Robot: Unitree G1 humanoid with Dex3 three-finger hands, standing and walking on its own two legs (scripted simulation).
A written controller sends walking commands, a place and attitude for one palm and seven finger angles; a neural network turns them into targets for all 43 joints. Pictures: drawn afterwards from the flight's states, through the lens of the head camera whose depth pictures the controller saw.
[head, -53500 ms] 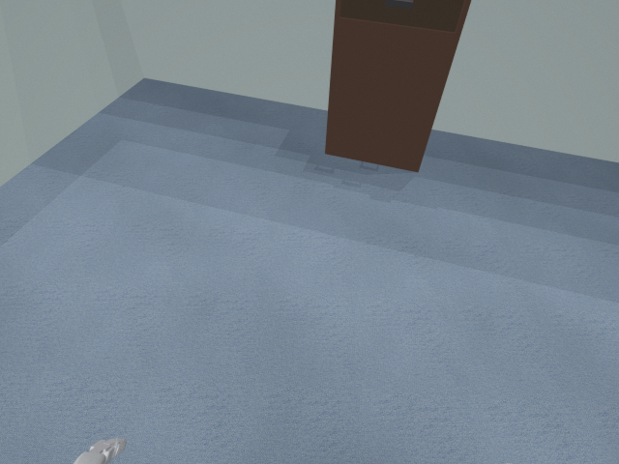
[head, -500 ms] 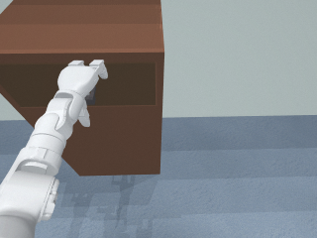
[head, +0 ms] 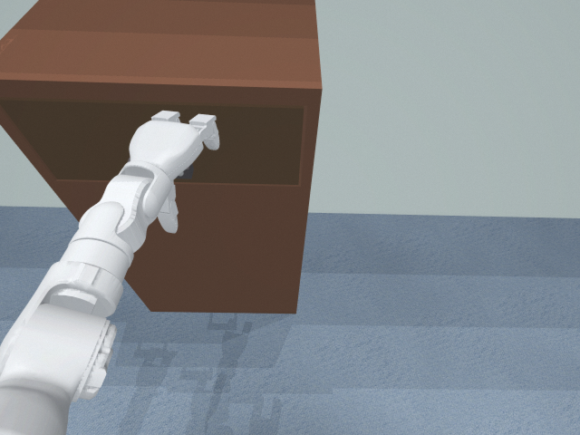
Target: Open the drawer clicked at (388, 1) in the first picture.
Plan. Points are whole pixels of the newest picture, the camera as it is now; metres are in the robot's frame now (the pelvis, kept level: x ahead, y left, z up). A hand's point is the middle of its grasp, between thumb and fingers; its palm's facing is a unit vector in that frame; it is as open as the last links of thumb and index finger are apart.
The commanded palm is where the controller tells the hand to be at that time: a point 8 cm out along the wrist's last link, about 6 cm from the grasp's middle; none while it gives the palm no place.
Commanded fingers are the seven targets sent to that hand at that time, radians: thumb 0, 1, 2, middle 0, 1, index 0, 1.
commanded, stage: move the hooked fingers above the handle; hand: left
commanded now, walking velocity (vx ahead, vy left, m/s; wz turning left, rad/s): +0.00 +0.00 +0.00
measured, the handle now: (163, 159) +0.54 +0.21 +0.04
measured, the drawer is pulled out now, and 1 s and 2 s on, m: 0.00 0.00 0.00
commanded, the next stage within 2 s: none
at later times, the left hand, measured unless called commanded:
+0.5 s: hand (124, 174) +0.46 +0.24 +0.08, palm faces -0.14 +0.02 -0.99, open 13.8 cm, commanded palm +0.45 +0.22 +0.15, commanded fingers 0.00 -0.50 0.30 -0.30 -1.20 -0.30 -1.20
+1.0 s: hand (159, 148) +0.49 +0.19 +0.11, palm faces -0.01 +0.01 -1.00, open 13.4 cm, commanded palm +0.46 +0.22 +0.15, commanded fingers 0.00 -0.50 0.30 -0.30 -1.20 -0.30 -1.20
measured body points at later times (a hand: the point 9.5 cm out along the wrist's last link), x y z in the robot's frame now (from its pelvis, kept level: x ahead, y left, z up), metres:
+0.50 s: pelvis +0.00 +0.00 +0.00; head +0.05 -0.01 +0.45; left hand +0.47 +0.24 +0.14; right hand +0.03 -0.28 -0.12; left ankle +0.01 +0.10 -0.72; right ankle -0.01 -0.13 -0.72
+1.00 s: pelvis +0.00 +0.00 +0.00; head +0.04 -0.02 +0.45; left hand +0.49 +0.19 +0.16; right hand +0.06 -0.24 -0.14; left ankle +0.01 +0.11 -0.72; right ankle -0.01 -0.13 -0.72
